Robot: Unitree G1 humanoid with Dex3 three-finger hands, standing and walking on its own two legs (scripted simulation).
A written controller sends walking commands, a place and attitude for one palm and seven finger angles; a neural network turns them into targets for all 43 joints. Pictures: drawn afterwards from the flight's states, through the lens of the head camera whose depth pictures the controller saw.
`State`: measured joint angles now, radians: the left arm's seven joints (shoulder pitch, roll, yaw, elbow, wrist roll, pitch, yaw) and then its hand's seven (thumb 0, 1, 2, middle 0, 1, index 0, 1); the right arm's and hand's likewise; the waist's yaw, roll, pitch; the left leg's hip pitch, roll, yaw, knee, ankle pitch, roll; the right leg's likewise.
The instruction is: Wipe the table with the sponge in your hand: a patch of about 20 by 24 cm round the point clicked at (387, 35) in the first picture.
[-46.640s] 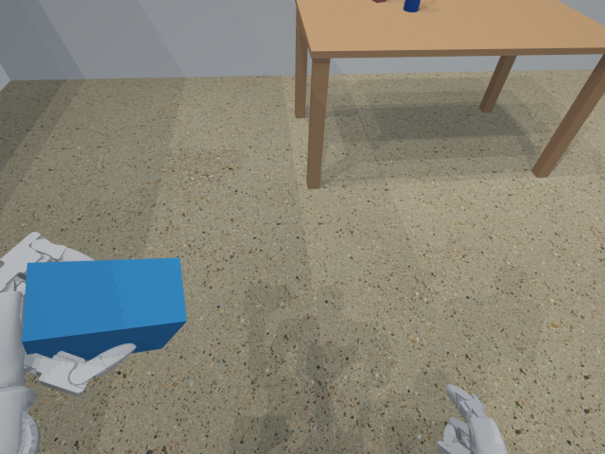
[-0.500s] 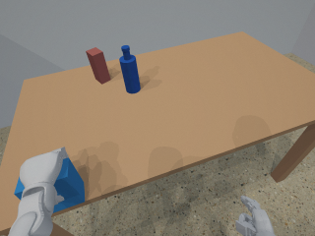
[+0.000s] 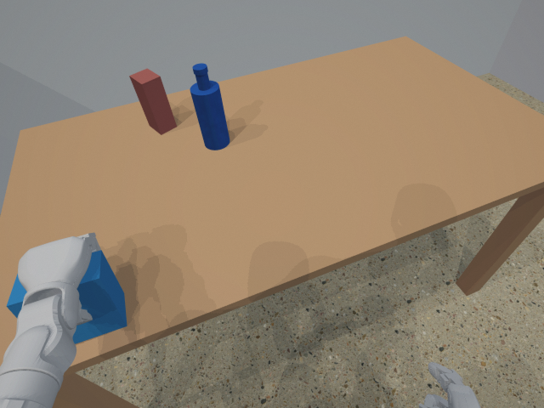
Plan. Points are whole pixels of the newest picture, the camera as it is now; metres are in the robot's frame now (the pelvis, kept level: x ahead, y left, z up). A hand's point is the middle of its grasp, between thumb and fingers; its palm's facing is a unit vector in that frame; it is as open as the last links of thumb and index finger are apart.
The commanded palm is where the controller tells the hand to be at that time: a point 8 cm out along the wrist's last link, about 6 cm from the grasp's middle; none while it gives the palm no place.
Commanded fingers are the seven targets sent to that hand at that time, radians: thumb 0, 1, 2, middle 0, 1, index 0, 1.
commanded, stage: wipe forward along the first lane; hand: left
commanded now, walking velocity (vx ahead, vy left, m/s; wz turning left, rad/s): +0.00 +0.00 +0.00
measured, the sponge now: (80, 309) +0.25 +0.36 -0.03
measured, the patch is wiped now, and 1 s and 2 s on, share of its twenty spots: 0.05 0.20 0.30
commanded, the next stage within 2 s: slide across to the middle lane in 1.16 s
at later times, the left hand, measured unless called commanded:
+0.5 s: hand (73, 253) +0.32 +0.38 +0.03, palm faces -0.15 +0.02 -0.99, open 10.6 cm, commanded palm +0.31 +0.37 +0.06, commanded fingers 0.00 0.10 1.30 -1.20 -1.60 -1.20 -1.60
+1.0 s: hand (70, 231) +0.37 +0.41 +0.03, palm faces -0.15 +0.02 -0.99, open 10.6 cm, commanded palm +0.36 +0.40 +0.06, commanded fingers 0.00 0.10 1.30 -1.20 -1.60 -1.20 -1.60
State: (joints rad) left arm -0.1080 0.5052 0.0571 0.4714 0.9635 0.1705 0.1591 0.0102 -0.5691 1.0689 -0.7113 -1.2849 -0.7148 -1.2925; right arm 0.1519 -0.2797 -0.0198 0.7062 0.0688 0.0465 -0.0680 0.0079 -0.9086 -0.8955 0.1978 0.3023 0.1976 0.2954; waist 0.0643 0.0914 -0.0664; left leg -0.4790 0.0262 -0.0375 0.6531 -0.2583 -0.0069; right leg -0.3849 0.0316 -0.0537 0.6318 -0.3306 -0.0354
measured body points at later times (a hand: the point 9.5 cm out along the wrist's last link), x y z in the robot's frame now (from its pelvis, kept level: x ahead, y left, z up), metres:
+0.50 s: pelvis -0.01 +0.00 -0.02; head +0.03 -0.02 +0.43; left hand +0.33 +0.37 +0.08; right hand +0.10 -0.26 -0.15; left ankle +0.05 +0.13 -0.72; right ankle +0.00 -0.10 -0.72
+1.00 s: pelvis -0.01 +0.02 -0.02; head +0.06 +0.01 +0.43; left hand +0.37 +0.40 +0.08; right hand +0.07 -0.26 -0.15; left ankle +0.05 +0.13 -0.72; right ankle +0.00 -0.10 -0.72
